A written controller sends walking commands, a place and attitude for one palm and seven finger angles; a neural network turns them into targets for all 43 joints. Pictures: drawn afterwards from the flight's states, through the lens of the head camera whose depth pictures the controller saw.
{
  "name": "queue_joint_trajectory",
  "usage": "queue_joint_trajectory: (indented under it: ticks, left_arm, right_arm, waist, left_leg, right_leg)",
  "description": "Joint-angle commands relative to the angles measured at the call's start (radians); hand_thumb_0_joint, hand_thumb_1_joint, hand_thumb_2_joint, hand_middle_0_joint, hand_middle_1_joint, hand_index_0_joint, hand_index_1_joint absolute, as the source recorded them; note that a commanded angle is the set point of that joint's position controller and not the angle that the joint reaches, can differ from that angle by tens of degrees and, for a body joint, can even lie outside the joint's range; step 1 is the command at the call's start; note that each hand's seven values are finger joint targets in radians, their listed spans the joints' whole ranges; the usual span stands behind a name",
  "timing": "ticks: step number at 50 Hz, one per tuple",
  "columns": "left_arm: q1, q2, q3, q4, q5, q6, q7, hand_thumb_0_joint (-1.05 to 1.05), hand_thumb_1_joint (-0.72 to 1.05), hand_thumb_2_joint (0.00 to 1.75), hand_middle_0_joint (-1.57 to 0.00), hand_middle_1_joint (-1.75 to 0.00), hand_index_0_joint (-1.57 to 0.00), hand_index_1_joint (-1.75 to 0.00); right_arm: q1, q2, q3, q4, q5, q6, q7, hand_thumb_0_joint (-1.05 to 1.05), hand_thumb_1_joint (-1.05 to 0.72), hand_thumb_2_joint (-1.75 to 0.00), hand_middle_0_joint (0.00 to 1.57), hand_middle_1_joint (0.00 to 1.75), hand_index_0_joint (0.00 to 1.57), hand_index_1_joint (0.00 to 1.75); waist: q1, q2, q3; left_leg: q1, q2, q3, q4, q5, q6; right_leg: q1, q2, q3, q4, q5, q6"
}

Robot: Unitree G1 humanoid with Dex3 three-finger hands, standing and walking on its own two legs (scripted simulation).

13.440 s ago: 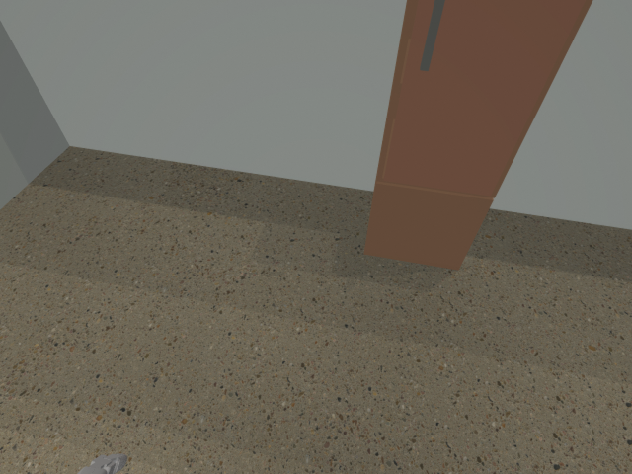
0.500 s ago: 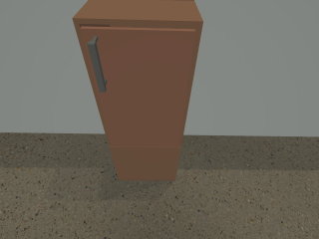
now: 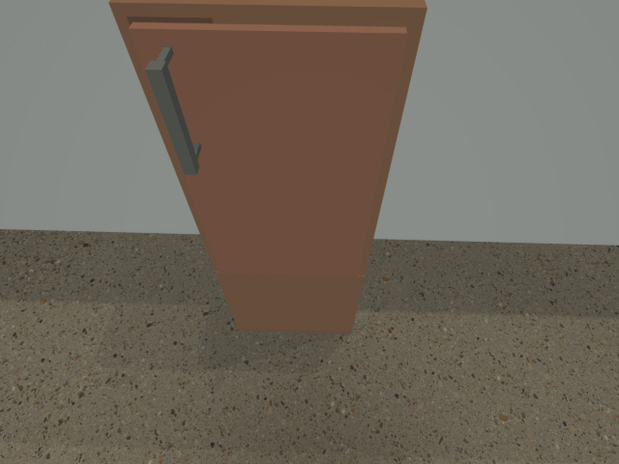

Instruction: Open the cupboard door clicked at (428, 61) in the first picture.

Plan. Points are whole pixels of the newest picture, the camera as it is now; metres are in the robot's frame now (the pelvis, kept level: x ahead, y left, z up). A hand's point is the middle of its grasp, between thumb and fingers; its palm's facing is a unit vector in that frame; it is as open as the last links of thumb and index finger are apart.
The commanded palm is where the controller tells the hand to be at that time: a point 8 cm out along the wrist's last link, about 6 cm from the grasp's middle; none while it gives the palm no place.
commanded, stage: come to a stop and stand still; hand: left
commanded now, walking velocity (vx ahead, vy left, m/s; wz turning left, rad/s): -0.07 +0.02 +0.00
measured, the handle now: (179, 115) +0.53 +0.21 +0.15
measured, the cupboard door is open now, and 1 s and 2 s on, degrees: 0 0 0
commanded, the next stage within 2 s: look again from close up in 1.00 s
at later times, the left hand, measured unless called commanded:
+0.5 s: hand out of the picture -0.03 +0.20 -0.16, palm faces -0.03 -0.98 -0.22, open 7.3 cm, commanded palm none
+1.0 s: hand out of the picture -0.10 +0.16 -0.17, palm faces +0.00 -0.99 -0.13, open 7.4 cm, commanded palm none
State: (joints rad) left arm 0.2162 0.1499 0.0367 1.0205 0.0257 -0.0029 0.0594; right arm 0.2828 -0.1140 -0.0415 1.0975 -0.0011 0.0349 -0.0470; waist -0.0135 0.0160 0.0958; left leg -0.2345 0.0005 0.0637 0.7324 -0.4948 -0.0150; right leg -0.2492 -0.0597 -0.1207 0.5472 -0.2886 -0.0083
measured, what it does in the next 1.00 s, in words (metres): steps on the spot: right foot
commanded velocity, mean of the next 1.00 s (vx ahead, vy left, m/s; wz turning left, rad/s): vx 0.00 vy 0.00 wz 0.00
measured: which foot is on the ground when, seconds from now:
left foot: down 0.00-1.00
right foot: down 0.00-0.10, up 0.12-0.34, down 0.36-1.00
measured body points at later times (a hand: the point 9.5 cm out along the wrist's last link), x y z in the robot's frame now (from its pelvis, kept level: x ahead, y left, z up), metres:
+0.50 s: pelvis -0.05 +0.02 +0.01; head -0.04 +0.01 +0.46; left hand -0.03 +0.25 -0.15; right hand +0.00 -0.21 -0.15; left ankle -0.02 +0.11 -0.73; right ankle -0.06 -0.10 -0.73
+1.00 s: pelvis -0.06 +0.02 +0.01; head -0.06 +0.02 +0.46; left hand -0.10 +0.21 -0.16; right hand -0.13 -0.18 -0.15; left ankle -0.02 +0.11 -0.73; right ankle -0.06 -0.10 -0.73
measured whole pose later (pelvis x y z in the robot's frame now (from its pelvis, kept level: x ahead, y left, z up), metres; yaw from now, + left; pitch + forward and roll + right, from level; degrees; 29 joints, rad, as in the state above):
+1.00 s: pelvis -0.06 +0.02 +0.01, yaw -2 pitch -1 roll +0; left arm 0.38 0.09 -0.01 1.12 0.02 0.00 0.04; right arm 0.37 -0.09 -0.01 1.18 -0.01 0.01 -0.03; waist -0.02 -0.01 0.02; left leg -0.23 0.01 0.12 0.40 -0.15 0.04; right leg -0.17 -0.01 -0.04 0.42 -0.22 0.00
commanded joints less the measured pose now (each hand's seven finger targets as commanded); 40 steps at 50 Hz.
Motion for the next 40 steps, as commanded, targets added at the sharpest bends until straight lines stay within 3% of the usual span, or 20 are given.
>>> queue_joint_trajectory:
  ticks: [1,2,3,4,5,6,7,8,10,13,15,16,17,18,19,21,26,28,32,40]
  left_arm:
    - [0.059,0.159,0.046,-0.036,-0.002,0.018,0.004,0.00,0.90,0.90,-0.20,-0.30,-0.20,-0.30]
    - [0.034,0.159,0.048,-0.045,-0.006,0.021,0.000,0.00,0.90,0.90,-0.20,-0.30,-0.20,-0.30]
    - [0.021,0.144,0.044,-0.054,-0.009,0.026,-0.004,0.00,0.90,0.90,-0.20,-0.30,-0.20,-0.30]
    - [0.034,0.102,0.039,-0.075,-0.011,0.034,-0.009,0.00,0.90,0.90,-0.20,-0.30,-0.20,-0.30]
    - [0.024,0.065,0.031,-0.085,-0.013,0.038,-0.008,0.00,0.90,0.90,-0.20,-0.30,-0.20,-0.30]
    - [-0.013,0.068,0.032,-0.082,-0.006,0.050,-0.003,0.00,0.90,0.90,-0.20,-0.30,-0.20,-0.30]
    - [0.010,0.071,0.030,-0.070,-0.006,0.051,-0.007,0.00,0.90,0.90,-0.20,-0.30,-0.20,-0.30]
    - [0.035,0.068,0.026,-0.057,-0.003,0.045,-0.012,0.00,0.90,0.90,-0.20,-0.30,-0.20,-0.30]
    - [0.049,0.055,0.017,-0.045,-0.005,0.039,-0.018,0.00,0.90,0.90,-0.20,-0.30,-0.20,-0.30]
    - [0.057,0.062,0.004,-0.038,-0.008,0.030,-0.020,0.00,0.90,0.90,-0.20,-0.30,-0.20,-0.30]
    - [0.091,0.068,0.000,-0.023,-0.009,0.023,-0.018,0.00,0.90,0.90,-0.20,-0.30,-0.20,-0.30]
    - [0.117,0.074,-0.004,-0.008,-0.008,0.015,-0.016,0.00,0.90,0.90,-0.20,-0.30,-0.20,-0.30]
    - [0.115,0.096,-0.005,-0.001,-0.005,0.004,-0.012,0.00,0.90,0.90,-0.20,-0.30,-0.20,-0.30]
    - [0.096,0.121,-0.005,-0.004,-0.007,-0.001,-0.010,0.00,0.90,0.90,-0.20,-0.30,-0.20,-0.30]
    - [0.090,0.127,-0.008,-0.006,-0.008,-0.001,-0.012,0.00,0.90,0.90,-0.20,-0.30,-0.20,-0.30]
    - [0.081,0.111,-0.014,0.008,-0.007,-0.007,-0.015,0.00,0.90,0.90,-0.20,-0.30,-0.20,-0.30]
    - [0.104,0.100,-0.022,0.035,-0.007,-0.004,-0.016,0.00,0.90,0.90,-0.20,-0.30,-0.20,-0.30]
    - [0.125,0.102,-0.024,0.046,-0.007,-0.005,-0.016,0.00,0.90,0.90,-0.20,-0.30,-0.20,-0.30]
    - [0.158,0.085,-0.025,0.061,-0.009,-0.007,-0.016,0.00,0.90,0.90,-0.20,-0.30,-0.20,-0.30]
    - [0.208,0.052,-0.027,0.080,-0.010,-0.009,-0.013,0.00,0.90,0.90,-0.20,-0.30,-0.20,-0.30]
  right_arm:
    - [0.067,-0.059,-0.024,-0.047,-0.001,-0.009,0.005,0.00,-0.90,-0.90,0.20,0.30,0.20,0.30]
    - [0.090,-0.066,-0.026,-0.041,-0.004,-0.011,0.008,0.00,-0.90,-0.90,0.20,0.30,0.20,0.30]
    - [0.116,-0.078,-0.029,-0.030,-0.007,-0.018,0.012,0.00,-0.90,-0.90,0.20,0.30,0.20,0.30]
    - [0.099,-0.151,-0.036,-0.048,-0.020,-0.025,0.013,0.00,-0.90,-0.90,0.20,0.30,0.20,0.30]
    - [0.048,-0.202,-0.038,-0.076,-0.027,-0.024,0.017,0.00,-0.90,-0.90,0.20,0.30,0.20,0.30]
    - [0.006,-0.188,-0.033,-0.084,-0.031,-0.030,0.012,0.00,-0.90,-0.90,0.20,0.30,0.20,0.30]
    - [-0.037,-0.179,-0.020,-0.094,-0.031,-0.034,0.006,0.00,-0.90,-0.90,0.20,0.30,0.20,0.30]
    - [-0.060,-0.170,-0.015,-0.104,-0.029,-0.037,0.005,0.00,-0.90,-0.90,0.20,0.30,0.20,0.30]
    - [-0.065,-0.179,-0.012,-0.105,-0.027,-0.039,0.004,0.00,-0.90,-0.90,0.20,0.30,0.20,0.30]
    - [-0.045,-0.191,-0.015,-0.096,-0.021,-0.042,0.005,0.00,-0.90,-0.90,0.20,0.30,0.20,0.30]
    - [-0.044,-0.191,-0.014,-0.086,-0.015,-0.041,0.008,0.00,-0.90,-0.90,0.20,0.30,0.20,0.30]
    - [-0.050,-0.184,-0.011,-0.079,-0.009,-0.042,0.010,0.00,-0.90,-0.90,0.20,0.30,0.20,0.30]
    - [-0.049,-0.157,-0.009,-0.078,-0.003,-0.043,0.014,0.00,-0.90,-0.90,0.20,0.30,0.20,0.30]
    - [-0.037,-0.138,-0.005,-0.079,0.001,-0.043,0.018,0.00,-0.90,-0.90,0.20,0.30,0.20,0.30]
    - [-0.039,-0.134,-0.005,-0.073,-0.002,-0.040,0.023,0.00,-0.90,-0.90,0.20,0.30,0.20,0.30]
    - [-0.050,-0.137,-0.007,-0.058,-0.008,-0.032,0.023,0.00,-0.90,-0.90,0.20,0.30,0.20,0.30]
    - [-0.030,-0.137,0.008,-0.010,-0.008,-0.034,0.027,0.00,-0.90,-0.90,0.20,0.30,0.20,0.30]
    - [-0.012,-0.136,0.010,0.001,-0.006,-0.033,0.028,0.00,-0.90,-0.90,0.20,0.30,0.20,0.30]
    - [0.022,-0.125,0.015,0.024,-0.010,-0.033,0.026,0.00,-0.90,-0.90,0.20,0.30,0.20,0.30]
    - [0.095,-0.092,0.017,0.052,-0.010,-0.035,0.020,0.00,-0.90,-0.90,0.20,0.30,0.20,0.30]
  waist:
    - [0.007,-0.185,-0.140]
    - [-0.013,-0.162,-0.141]
    - [-0.026,-0.106,-0.145]
    - [-0.012,0.077,-0.131]
    - [-0.004,0.195,-0.086]
    - [-0.013,0.199,-0.029]
    - [0.015,0.161,-0.011]
    - [0.028,0.118,-0.018]
    - [0.025,0.099,-0.055]
    - [0.015,0.107,-0.118]
    - [0.026,0.074,-0.125]
    - [0.033,0.039,-0.126]
    - [0.017,-0.020,-0.105]
    - [-0.001,-0.046,-0.082]
    - [-0.004,-0.010,-0.072]
    - [-0.007,-0.130,-0.079]
    - [0.000,-0.050,0.003]
    - [0.002,-0.061,0.004]
    - [0.004,-0.021,0.009]
    - [0.008,-0.033,0.017]
  left_leg:
    - [-0.055,0.028,-0.012,-0.088,0.091,-0.012]
    - [0.033,0.029,0.009,-0.208,0.222,-0.012]
    - [0.137,0.056,-0.001,-0.301,0.387,-0.002]
    - [0.147,0.213,-0.169,-0.350,0.584,0.061]
    - [-0.005,0.336,-0.267,-0.438,0.627,0.155]
    - [-0.080,0.341,-0.300,-0.493,0.617,0.195]
    - [-0.072,0.320,-0.270,-0.478,0.640,0.207]
    - [-0.026,0.307,-0.242,-0.450,0.692,0.214]
    - [0.069,0.270,-0.175,-0.420,0.775,0.206]
    - [0.179,0.254,-0.148,-0.394,0.831,0.195]
    - [0.159,0.229,-0.135,-0.368,0.763,0.162]
    - [0.138,0.195,-0.121,-0.335,0.681,0.125]
    - [0.096,0.146,-0.096,-0.315,0.567,0.077]
    - [0.068,0.116,-0.077,-0.341,0.469,0.049]
    - [0.078,0.105,-0.075,-0.373,0.413,0.038]
    - [0.120,0.110,-0.062,-0.365,0.370,0.034]
    - [0.077,0.114,-0.079,-0.452,0.225,0.035]
    - [0.069,0.113,-0.077,-0.457,0.198,0.034]
    - [0.052,0.109,-0.082,-0.465,0.179,0.033]
    - [0.011,0.109,-0.083,-0.457,0.166,0.034]
  right_leg:
    - [0.156,-0.259,0.195,-0.058,0.823,-0.174]
    - [0.091,-0.228,0.177,-0.034,0.698,-0.137]
    - [0.007,-0.166,0.139,0.005,0.502,-0.081]
    - [-0.091,-0.055,0.069,0.071,0.179,-0.005]
    - [-0.056,0.011,0.048,0.198,-0.169,0.026]
    - [-0.059,0.021,0.110,0.348,-0.258,0.019]
    - [-0.081,0.009,0.150,0.404,-0.243,0.011]
    - [-0.105,0.003,0.147,0.401,-0.225,0.012]
    - [-0.097,0.003,0.127,0.327,-0.192,0.024]
    - [-0.046,0.002,0.094,0.134,-0.159,0.031]
    - [0.042,0.003,0.083,-0.036,-0.039,0.030]
    - [0.089,-0.004,0.095,-0.160,0.083,0.028]
    - [0.102,-0.050,0.175,-0.209,0.225,0.006]
    - [0.091,-0.101,0.208,-0.193,0.323,-0.018]
    - [0.061,-0.114,0.198,-0.179,0.297,-0.022]
    - [0.011,-0.086,0.207,-0.205,0.201,-0.015]
    - [-0.028,-0.059,0.201,-0.268,-0.019,-0.004]
    - [-0.027,-0.058,0.199,-0.282,-0.051,-0.002]
    - [-0.036,-0.055,0.197,-0.284,-0.071,-0.005]
    - [-0.031,-0.049,0.187,-0.273,-0.071,-0.010]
